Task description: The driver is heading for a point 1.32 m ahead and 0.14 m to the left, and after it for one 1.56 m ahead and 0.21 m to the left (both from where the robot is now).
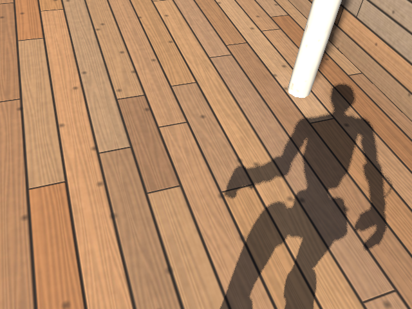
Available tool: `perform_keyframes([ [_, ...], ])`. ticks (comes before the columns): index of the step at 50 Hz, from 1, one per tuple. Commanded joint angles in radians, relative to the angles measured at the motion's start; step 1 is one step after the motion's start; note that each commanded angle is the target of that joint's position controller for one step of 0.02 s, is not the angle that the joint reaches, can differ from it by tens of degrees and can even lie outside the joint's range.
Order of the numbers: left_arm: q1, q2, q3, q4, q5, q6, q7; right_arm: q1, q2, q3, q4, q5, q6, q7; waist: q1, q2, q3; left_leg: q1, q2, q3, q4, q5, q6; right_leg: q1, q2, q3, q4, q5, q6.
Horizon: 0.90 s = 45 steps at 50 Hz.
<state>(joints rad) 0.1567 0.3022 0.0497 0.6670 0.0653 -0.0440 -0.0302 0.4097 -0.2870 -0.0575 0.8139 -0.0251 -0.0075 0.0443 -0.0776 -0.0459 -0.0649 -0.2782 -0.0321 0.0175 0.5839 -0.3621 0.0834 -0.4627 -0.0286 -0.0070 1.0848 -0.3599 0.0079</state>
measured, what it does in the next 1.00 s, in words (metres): walks ahead: right foot, then left foot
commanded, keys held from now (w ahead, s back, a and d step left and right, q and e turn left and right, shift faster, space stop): w+q+shift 0.36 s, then w+shift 0.10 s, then w+e+shift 0.54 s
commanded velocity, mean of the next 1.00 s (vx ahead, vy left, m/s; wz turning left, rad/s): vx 0.96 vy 0.00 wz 0.20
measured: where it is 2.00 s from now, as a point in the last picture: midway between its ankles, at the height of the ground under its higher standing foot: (127, 111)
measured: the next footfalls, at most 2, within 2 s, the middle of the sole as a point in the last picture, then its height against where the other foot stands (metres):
right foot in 0.30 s outside the picture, level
left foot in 0.72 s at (84, 265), level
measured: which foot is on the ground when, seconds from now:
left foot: down 0.00-0.32, up 0.34-0.70, down 0.72-1.00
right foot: up 0.00-0.28, down 0.30-0.72, up 0.74-1.00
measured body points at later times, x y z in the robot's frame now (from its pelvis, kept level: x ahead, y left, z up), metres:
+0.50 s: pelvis +0.39 +0.05 +0.00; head +0.41 +0.05 +0.45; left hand +0.31 +0.35 -0.10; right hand +0.66 -0.14 -0.09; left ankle +0.32 +0.14 -0.64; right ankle +0.40 -0.07 -0.73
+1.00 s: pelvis +0.81 +0.25 +0.00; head +0.83 +0.25 +0.45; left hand +0.93 +0.55 -0.09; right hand +0.83 -0.04 -0.12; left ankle +0.66 +0.31 -0.73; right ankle +0.96 +0.17 -0.65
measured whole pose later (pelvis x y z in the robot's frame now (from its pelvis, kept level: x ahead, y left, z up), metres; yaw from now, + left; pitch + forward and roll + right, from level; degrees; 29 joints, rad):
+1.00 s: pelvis +0.81 +0.25 +0.00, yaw +10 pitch +1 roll +2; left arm 0.13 0.34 0.06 0.75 0.02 0.00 -0.07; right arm 0.46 -0.32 -0.06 0.90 -0.02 -0.10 0.01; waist -0.05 -0.04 0.02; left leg 0.07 -0.02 0.24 0.27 -0.35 0.02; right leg -0.78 -0.10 -0.05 1.09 -0.06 -0.09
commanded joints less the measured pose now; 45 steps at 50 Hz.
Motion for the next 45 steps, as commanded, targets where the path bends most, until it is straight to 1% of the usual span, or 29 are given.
perform_keyframes([
  [1, -0.128, 0.102, 0.009, -0.111, 0.005, -0.033, -0.014, 0.058, -0.18, -0.045, -0.06, 0.016, -0.036, -0.026, 0.008, 0.104, 0.103, 0.286, 0.235, -0.537, -0.434, -0.178, 0.167, -0.394, -0.039, 0.052, -0.017, 0.107, 0.022],
  [4, -0.186, 0.075, -0.007, -0.119, -0.011, -0.003, -0.021, 0.117, -0.157, -0.046, -0.03, 0.022, -0.052, -0.031, -0.003, 0.095, 0.135, 0.298, 0.177, -0.447, -0.444, 0.062, 0.17, -0.388, -0.014, 0.015, -0.112, 0.172, 0.042],
  [8, -0.331, 0.032, -0.038, -0.169, -0.029, -0.011, -0.025, 0.135, -0.161, -0.056, -0.012, 0.022, -0.053, -0.037, -0.036, 0.135, 0.142, 0.25, 0.116, -0.379, -0.405, 0.327, 0.167, -0.292, 0.039, -0.028, -0.339, 0.248, 0.053],
  [10, -0.384, 0.037, -0.042, -0.199, -0.035, -0.016, -0.023, 0.139, -0.168, -0.06, -0.003, 0.024, -0.056, -0.041, -0.047, 0.171, 0.145, 0.237, 0.139, -0.403, -0.404, 0.451, 0.159, -0.209, 0.048, -0.034, -0.436, 0.276, 0.039],
  [12, -0.302, 0.064, -0.034, -0.185, -0.041, -0.022, -0.009, 0.071, -0.187, -0.065, -0.013, 0.03, -0.061, -0.044, 0.014, 0.179, 0.112, 0.187, 0.147, -0.396, -0.356, 0.658, 0.118, 0.009, 0.069, -0.025, -0.525, 0.299, 0.01],
  [13, -0.181, 0.105, -0.017, -0.15, -0.04, -0.025, 0.007, 0.037, -0.216, -0.072, -0.021, 0.033, -0.067, -0.041, 0.072, 0.171, 0.042, 0.148, 0.133, -0.372, -0.245, 0.864, 0.089, 0.204, 0.095, -0.03, -0.525, 0.255, -0.01],
  [14, 0.037, 0.154, 0.008, -0.088, -0.043, -0.027, 0.028, 0.0, -0.252, -0.082, -0.028, 0.031, -0.073, -0.035, 0.179, 0.137, -0.08, 0.093, 0.095, -0.339, -0.02, 0.95, 0.06, 0.46, 0.1, -0.031, -0.515, 0.205, -0.027],
  [15, 0.27, 0.203, 0.036, -0.037, -0.036, -0.028, 0.054, -0.051, -0.23, -0.076, -0.045, 0.023, -0.085, -0.031, 0.299, 0.117, -0.194, -0.074, 0.038, -0.326, 0.257, 0.807, 0.042, 0.739, -0.009, 0.05, -0.469, 0.089, -0.044],
  [16, 0.434, 0.285, 0.058, -0.012, 0.009, -0.035, 0.071, -0.033, -0.052, -0.034, -0.086, 0.027, -0.096, -0.035, 0.301, -0.157, -0.34, -0.3, -0.075, -0.249, 0.641, 0.053, 0.045, 0.962, -0.31, 0.438, -0.583, -0.432, -0.079],
  [17, 0.287, 0.3, 0.055, -0.038, 0.009, -0.03, 0.062, 0.021, -0.043, -0.012, -0.135, 0.057, -0.086, -0.029, 0.18, -0.338, -0.361, -0.441, -0.087, -0.203, 0.809, -0.114, 0.047, 0.875, -0.445, 0.964, -0.867, -0.656, -0.129],
  [18, 0.136, 0.198, 0.043, -0.059, 0.0, -0.024, 0.059, -0.035, -0.099, -0.019, -0.108, 0.03, -0.065, -0.032, 0.147, -0.187, -0.156, -0.498, -0.001, -0.165, 0.844, -0.001, 0.048, 0.702, -0.4, 0.85, -0.868, -0.672, -0.148],
  [19, 0.104, 0.119, 0.026, -0.049, -0.008, -0.023, 0.054, -0.076, -0.114, -0.019, -0.1, 0.003, -0.055, -0.02, 0.14, -0.059, -0.051, -0.484, 0.046, -0.131, 0.798, 0.069, 0.041, 0.568, -0.353, 0.665, -0.841, -0.497, -0.158],
  [20, 0.116, 0.084, 0.017, -0.021, -0.006, -0.026, 0.05, -0.109, -0.103, -0.018, -0.097, -0.009, -0.046, -0.006, 0.128, 0.002, 0.017, -0.45, 0.073, -0.125, 0.754, 0.091, 0.031, 0.461, -0.303, 0.525, -0.848, -0.311, -0.153],
  [21, 0.139, 0.066, 0.009, 0.013, -0.006, -0.036, 0.05, -0.133, -0.08, -0.011, -0.11, -0.021, -0.037, 0.008, 0.109, -0.011, 0.058, -0.428, 0.09, -0.134, 0.724, 0.09, 0.021, 0.383, -0.265, 0.424, -0.861, -0.202, -0.149],
  [24, 0.206, 0.032, -0.003, 0.093, -0.032, -0.075, 0.027, -0.214, -0.027, 0.017, -0.159, -0.024, -0.016, 0.027, 0.08, -0.046, 0.135, -0.461, 0.105, -0.174, 0.618, 0.101, 0.0, 0.305, -0.238, 0.285, -0.937, -0.035, -0.158],
  [27, 0.215, 0.074, 0.005, 0.123, -0.042, -0.087, 0.022, -0.363, -0.06, 0.03, -0.232, -0.03, -0.024, 0.037, 0.056, -0.022, 0.192, -0.51, 0.091, -0.143, 0.398, 0.209, -0.022, 0.296, -0.197, 0.145, -1.0, 0.134, -0.174],
  [29, 0.21, 0.094, 0.008, 0.13, -0.059, -0.083, 0.016, -0.446, -0.058, 0.05, -0.255, -0.025, -0.039, 0.057, 0.057, 0.007, 0.204, -0.283, 0.089, 0.012, 0.153, 0.338, -0.024, 0.174, -0.135, 0.055, -1.076, 0.289, -0.16],
  [30, 0.263, 0.102, 0.009, 0.147, -0.069, -0.083, 0.012, -0.491, -0.044, 0.057, -0.255, -0.022, -0.045, 0.061, 0.089, 0.029, 0.201, -0.18, 0.059, 0.062, 0.129, 0.374, -0.022, 0.151, -0.132, 0.049, -1.1, 0.423, -0.168],
  [31, 0.259, 0.162, 0.021, 0.149, -0.062, -0.083, 0.01, -0.481, -0.046, 0.06, -0.258, -0.015, -0.049, 0.058, 0.069, -0.009, 0.192, -0.114, 0.057, 0.042, 0.097, 0.374, -0.019, 0.171, -0.168, 0.067, -1.088, 0.511, -0.174],
  [33, 0.275, 0.223, 0.034, 0.167, -0.061, -0.08, 0.011, -0.428, -0.105, 0.039, -0.234, -0.022, -0.051, 0.031, 0.033, 0.002, 0.115, -0.025, 0.011, 0.047, 0.051, 0.281, -0.006, 0.327, -0.179, 0.04, -0.931, 0.926, -0.163],
  [34, 0.285, 0.247, 0.039, 0.179, -0.058, -0.072, 0.015, -0.302, -0.134, 0.023, -0.197, -0.027, -0.054, 0.012, -0.031, -0.012, 0.028, 0.122, -0.023, 0.048, 0.031, 0.206, 0.001, 0.354, -0.17, 0.027, -0.735, 1.062, -0.151],
  [35, 0.276, 0.25, 0.039, 0.182, -0.061, -0.064, 0.019, -0.113, -0.168, 0.004, -0.139, -0.035, -0.056, -0.007, -0.13, -0.012, -0.066, 0.364, -0.008, 0.025, -0.01, 0.202, 0.005, 0.259, -0.132, 0.015, -0.474, 0.982, -0.134],
  [36, 0.287, 0.172, 0.019, 0.167, -0.058, -0.064, 0.017, 0.04, -0.255, -0.027, -0.109, -0.057, -0.057, -0.034, -0.173, 0.058, -0.177, 0.6, 0.192, -0.167, -0.018, -0.043, 0.01, 0.055, -0.057, 0.0, -0.137, 0.62, -0.122],
  [37, 0.367, 0.002, -0.012, 0.119, -0.08, -0.061, 0.017, 0.061, -0.325, -0.04, -0.117, -0.081, -0.067, -0.046, -0.07, 0.309, -0.299, 0.721, 0.478, -0.617, -0.164, -0.363, 0.031, -0.182, 0.039, 0.053, 0.221, -0.13, -0.115],
  [38, 0.311, 0.093, 0.008, 0.104, -0.09, -0.05, 0.022, 0.021, -0.285, -0.037, -0.124, -0.052, -0.06, -0.045, -0.076, 0.242, -0.296, 0.621, 0.492, -0.782, -0.306, -0.394, 0.042, -0.247, 0.031, 0.101, 0.317, -0.039, -0.131],
  [39, 0.238, 0.109, 0.015, 0.101, -0.083, -0.041, 0.021, -0.069, -0.194, -0.018, -0.114, -0.038, -0.062, -0.044, -0.031, 0.159, -0.112, 0.486, 0.429, -0.597, -0.299, -0.291, 0.041, -0.292, -0.023, 0.096, 0.283, 0.072, -0.13],
  [40, 0.22, 0.078, 0.007, 0.11, -0.073, -0.036, 0.012, -0.117, -0.145, -0.01, -0.104, -0.031, -0.07, -0.04, 0.002, 0.134, -0.014, 0.367, 0.387, -0.457, -0.312, -0.114, 0.04, -0.279, -0.056, 0.082, 0.239, 0.116, -0.12],
  [42, 0.243, 0.043, 0.006, 0.134, -0.053, -0.006, -0.004, -0.137, -0.096, 0.001, -0.084, -0.02, -0.081, -0.043, 0.064, 0.146, 0.037, 0.234, 0.33, -0.268, -0.356, 0.05, 0.02, -0.215, -0.088, 0.075, 0.209, 0.124, -0.097],
  [45, 0.125, 0.001, 0.003, 0.097, -0.043, 0.036, -0.022, -0.102, -0.04, 0.011, -0.025, 0.012, -0.109, -0.035, 0.084, 0.116, 0.125, 0.202, 0.28, -0.06, -0.418, 0.255, -0.016, -0.296, -0.115, 0.052, 0.185, 0.167, -0.088],
])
